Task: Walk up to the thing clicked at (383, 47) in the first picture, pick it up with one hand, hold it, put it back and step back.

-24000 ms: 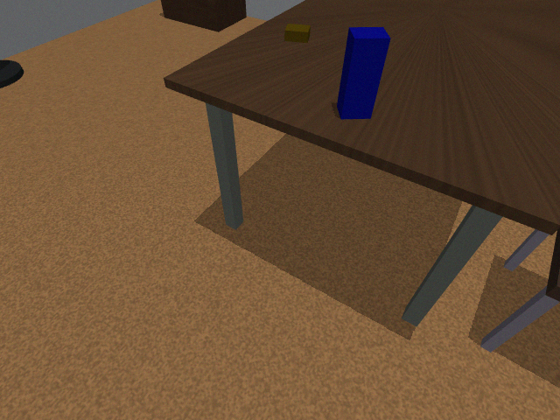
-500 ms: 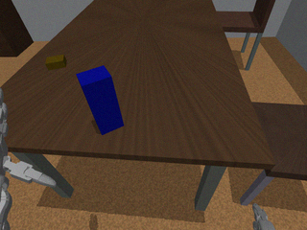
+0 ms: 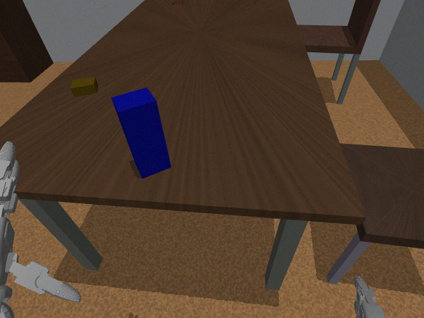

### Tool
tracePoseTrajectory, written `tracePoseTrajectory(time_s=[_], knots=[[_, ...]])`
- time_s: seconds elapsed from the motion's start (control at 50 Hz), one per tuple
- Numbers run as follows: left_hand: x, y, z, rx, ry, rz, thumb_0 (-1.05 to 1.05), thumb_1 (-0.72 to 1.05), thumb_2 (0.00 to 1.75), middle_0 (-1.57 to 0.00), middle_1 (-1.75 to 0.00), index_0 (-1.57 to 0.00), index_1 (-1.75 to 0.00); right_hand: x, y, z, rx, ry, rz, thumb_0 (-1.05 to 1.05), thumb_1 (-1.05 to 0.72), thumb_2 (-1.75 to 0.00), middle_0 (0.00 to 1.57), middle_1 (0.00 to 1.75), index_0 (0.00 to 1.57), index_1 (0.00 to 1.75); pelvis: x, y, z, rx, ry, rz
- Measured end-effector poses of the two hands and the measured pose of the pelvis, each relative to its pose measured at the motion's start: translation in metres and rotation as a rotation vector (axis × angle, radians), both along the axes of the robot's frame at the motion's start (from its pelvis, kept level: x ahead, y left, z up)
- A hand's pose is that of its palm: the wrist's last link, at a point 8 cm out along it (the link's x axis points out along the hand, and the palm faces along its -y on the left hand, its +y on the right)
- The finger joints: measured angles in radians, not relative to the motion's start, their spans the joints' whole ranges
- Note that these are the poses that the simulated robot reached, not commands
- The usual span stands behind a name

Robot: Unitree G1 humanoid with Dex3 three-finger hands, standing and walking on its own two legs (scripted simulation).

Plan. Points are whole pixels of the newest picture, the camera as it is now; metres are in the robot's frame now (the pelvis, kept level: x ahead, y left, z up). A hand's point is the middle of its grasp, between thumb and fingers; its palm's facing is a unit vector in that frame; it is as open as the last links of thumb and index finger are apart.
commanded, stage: home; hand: left
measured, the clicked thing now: (144, 136) +0.49 +0.21 +0.09
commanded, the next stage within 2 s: none
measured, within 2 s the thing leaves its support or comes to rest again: neither
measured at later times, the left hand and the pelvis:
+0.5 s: hand (75, 265) +0.19 +0.26 +0.05, palm faces +0.28 -0.89 -0.35, open 17.7 cm; pelvis +0.01 +0.02 +0.01, yaw -1 degrees
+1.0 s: hand (141, 289) +0.21 +0.19 -0.10, palm faces +0.08 -0.97 -0.23, open 17.5 cm; pelvis +0.03 +0.01 +0.00, yaw -1 degrees
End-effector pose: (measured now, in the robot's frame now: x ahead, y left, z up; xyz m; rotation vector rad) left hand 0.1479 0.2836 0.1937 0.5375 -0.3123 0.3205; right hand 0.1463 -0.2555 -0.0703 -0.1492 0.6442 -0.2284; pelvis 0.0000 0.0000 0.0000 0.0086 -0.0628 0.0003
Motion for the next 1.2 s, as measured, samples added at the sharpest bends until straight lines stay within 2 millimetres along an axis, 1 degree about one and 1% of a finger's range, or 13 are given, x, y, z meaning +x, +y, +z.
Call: tracePoseTrajectory(time_s=[0.06,0.14,0.18,0.22,0.28,0.38,0.44,0.56,0.72,0.84,0.94,1.06,1.2], knots=[[0.0,0.008,0.008,0.044,-0.021,0.005,-0.01,-0.59,0.02,-0.08,-0.05,-0.08,-0.06,-0.002,-0.005,0.002,-0.013,-0.004,-0.018,-0.01,0.47,-0.06,0.06,0.05,0.06,0.06,0.0,0.002,0.001,-0.002,-0.006,-0.001],[0.001,0.028,0.016,0.072,-0.049,0.052,-0.01,-0.6,0.03,-0.09,-0.06,-0.08,-0.06,-0.002,-0.01,0.007,-0.029,-0.013,-0.036,-0.01,0.45,-0.08,0.06,0.06,0.06,0.07,0.0,0.005,0.003,-0.003,-0.01,-0.004],[0.002,0.037,0.013,0.059,-0.041,0.077,-0.01,-0.6,0.03,-0.08,-0.05,-0.07,-0.06,-0.002,-0.008,0.008,-0.03,-0.012,-0.032,-0.01,0.41,-0.11,0.07,0.08,0.07,0.09,0.0,0.007,0.003,-0.002,-0.008,-0.006],[0.004,0.044,0.003,0.029,-0.017,0.095,-0.01,-0.6,0.03,-0.07,-0.05,-0.07,-0.06,0.0,-0.002,0.008,-0.026,-0.008,-0.017,-0.01,0.35,-0.17,0.08,0.1,0.08,0.11,0.001,0.009,0.004,-0.002,-0.006,-0.008],[0.008,0.046,-0.019,-0.039,0.038,0.101,-0.01,-0.6,0.03,-0.06,-0.05,-0.06,-0.05,0.004,0.015,0.006,-0.006,0.004,0.025,-0.01,0.2,-0.28,0.1,0.13,0.1,0.13,0.002,0.011,0.005,-0.003,0.0,-0.01],[0.012,0.037,-0.065,-0.152,0.18,0.085,-0.01,-0.59,0.03,-0.06,-0.05,-0.05,-0.05,0.014,0.052,0.001,0.049,0.025,0.098,-0.01,-0.08,-0.44,0.12,0.17,0.12,0.18,0.005,0.016,0.006,-0.007,0.008,-0.01],[0.012,0.028,-0.093,-0.211,0.292,0.078,-0.01,-0.59,0.04,-0.05,-0.05,-0.05,-0.05,0.019,0.061,-0.001,0.064,0.03,0.107,-0.01,-0.22,-0.52,0.14,0.19,0.14,0.2,0.009,0.018,0.006,-0.009,0.012,-0.011],[0.01,0.009,-0.147,-0.316,0.507,0.073,-0.01,-0.6,0.02,-0.05,-0.05,-0.05,-0.05,0.026,0.051,-0.002,0.033,0.046,0.078,0.0,-0.46,-0.64,0.16,0.23,0.16,0.23,0.016,0.019,0.007,-0.009,0.018,-0.01],[0.019,-0.031,-0.218,-0.44,0.773,0.024,-0.01,-0.6,0.02,-0.05,-0.05,-0.05,-0.04,0.032,0.044,-0.001,0.007,0.071,0.072,0.0,-0.71,-0.79,0.18,0.27,0.18,0.27,0.023,0.015,0.008,-0.008,0.04,-0.008],[0.023,-0.048,-0.254,-0.489,0.903,0.044,-0.01,-0.58,0.03,-0.05,-0.05,-0.05,-0.05,0.024,0.037,-0.01,-0.018,0.154,0.092,0.0,-0.83,-0.85,0.19,0.29,0.19,0.29,0.026,0.011,0.006,-0.011,0.055,-0.012],[0.031,-0.052,-0.267,-0.483,0.966,0.057,-0.01,-0.55,0.05,-0.05,-0.05,-0.05,-0.05,0.012,0.029,-0.02,-0.026,0.228,0.07,0.01,-0.87,-0.88,0.2,0.29,0.2,0.3,0.03,0.01,0.005,-0.01,0.07,-0.016],[0.047,-0.049,-0.263,-0.452,0.957,0.064,-0.01,-0.54,0.06,-0.06,-0.05,-0.05,-0.05,0.004,0.024,-0.026,-0.018,0.266,0.035,0.01,-0.89,-0.89,0.2,0.3,0.2,0.3,0.036,0.01,0.005,-0.01,0.073,-0.023],[0.053,-0.053,-0.262,-0.454,0.961,0.06,-0.01,-0.55,0.05,-0.05,-0.05,-0.05,-0.05,0.009,0.023,-0.024,-0.002,0.254,0.022,0.01,-0.9,-0.89,0.2,0.3,0.2,0.3,0.039,0.01,0.005,-0.007,0.072,-0.03]])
